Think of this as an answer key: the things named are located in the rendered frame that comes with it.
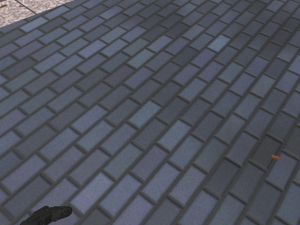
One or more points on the left robot hand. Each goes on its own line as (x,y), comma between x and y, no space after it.
(46,215)

